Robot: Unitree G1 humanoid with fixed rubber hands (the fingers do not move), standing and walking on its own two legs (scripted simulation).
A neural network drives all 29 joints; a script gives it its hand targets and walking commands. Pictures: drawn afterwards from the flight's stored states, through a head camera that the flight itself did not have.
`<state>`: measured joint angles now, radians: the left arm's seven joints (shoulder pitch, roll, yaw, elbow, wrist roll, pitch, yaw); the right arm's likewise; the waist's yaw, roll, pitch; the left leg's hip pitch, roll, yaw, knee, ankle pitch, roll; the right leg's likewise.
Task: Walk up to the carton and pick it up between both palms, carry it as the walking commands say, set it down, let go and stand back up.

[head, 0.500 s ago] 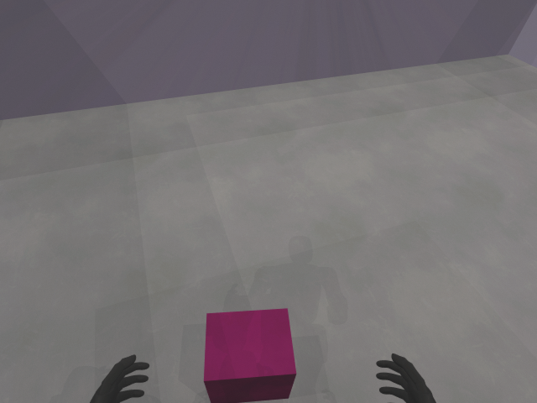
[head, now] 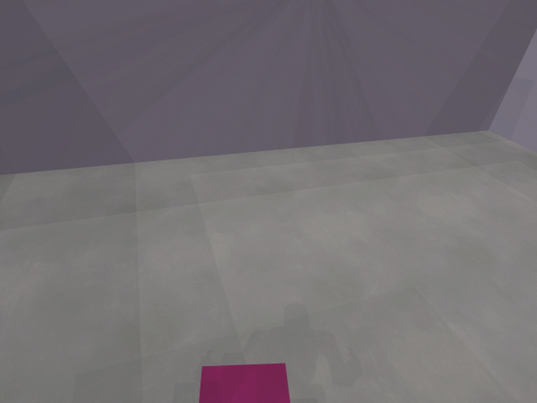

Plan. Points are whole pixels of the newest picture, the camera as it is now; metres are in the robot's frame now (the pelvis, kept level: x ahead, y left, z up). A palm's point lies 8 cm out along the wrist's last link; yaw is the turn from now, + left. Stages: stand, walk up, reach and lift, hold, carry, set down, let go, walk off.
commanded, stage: stand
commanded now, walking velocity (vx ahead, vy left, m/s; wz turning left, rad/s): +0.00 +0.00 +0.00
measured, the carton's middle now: out of the picture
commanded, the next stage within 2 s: none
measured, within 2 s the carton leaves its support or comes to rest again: neither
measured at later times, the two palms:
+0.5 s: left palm out of the picture +0.03 +0.31 -0.11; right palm out of the picture +0.05 -0.29 -0.09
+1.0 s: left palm out of the picture +0.00 +0.32 -0.12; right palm out of the picture +0.02 -0.29 -0.09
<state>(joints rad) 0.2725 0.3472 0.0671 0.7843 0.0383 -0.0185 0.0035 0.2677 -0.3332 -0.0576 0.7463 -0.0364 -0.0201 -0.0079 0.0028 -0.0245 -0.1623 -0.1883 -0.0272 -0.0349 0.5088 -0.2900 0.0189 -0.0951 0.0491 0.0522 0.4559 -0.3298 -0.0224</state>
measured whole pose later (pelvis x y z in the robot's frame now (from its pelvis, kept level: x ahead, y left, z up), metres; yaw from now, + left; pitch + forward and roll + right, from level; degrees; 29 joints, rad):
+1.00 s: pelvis -0.05 +0.02 +0.01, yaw +0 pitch -4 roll -1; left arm 0.24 0.38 0.00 1.06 0.02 -0.02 0.00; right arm 0.20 -0.37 0.00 1.04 -0.01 -0.03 0.00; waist 0.01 -0.02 -0.05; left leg -0.19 -0.04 -0.02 0.42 -0.17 0.04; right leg -0.11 0.03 0.07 0.40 -0.22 0.01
